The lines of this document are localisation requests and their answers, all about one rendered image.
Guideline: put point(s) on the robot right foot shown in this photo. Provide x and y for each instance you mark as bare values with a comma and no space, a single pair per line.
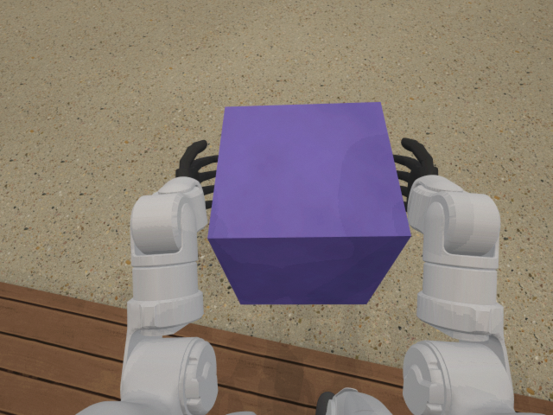
321,408

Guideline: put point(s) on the robot right forearm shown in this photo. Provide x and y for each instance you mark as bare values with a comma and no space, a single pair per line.
461,254

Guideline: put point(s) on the right robot hand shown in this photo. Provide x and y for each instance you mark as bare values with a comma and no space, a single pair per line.
424,167

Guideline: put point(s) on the right robot upper arm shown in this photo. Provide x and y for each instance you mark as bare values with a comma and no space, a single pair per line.
456,378

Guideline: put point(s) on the robot right thigh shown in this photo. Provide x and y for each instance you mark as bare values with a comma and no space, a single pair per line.
355,403

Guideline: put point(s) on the carton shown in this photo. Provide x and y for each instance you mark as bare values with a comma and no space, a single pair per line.
307,206

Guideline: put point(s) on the robot left forearm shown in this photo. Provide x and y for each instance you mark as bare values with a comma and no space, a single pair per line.
163,249

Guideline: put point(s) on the left robot upper arm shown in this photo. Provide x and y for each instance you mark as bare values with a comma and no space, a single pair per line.
165,376

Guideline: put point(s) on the left robot hand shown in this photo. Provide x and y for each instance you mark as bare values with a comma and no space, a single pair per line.
189,167

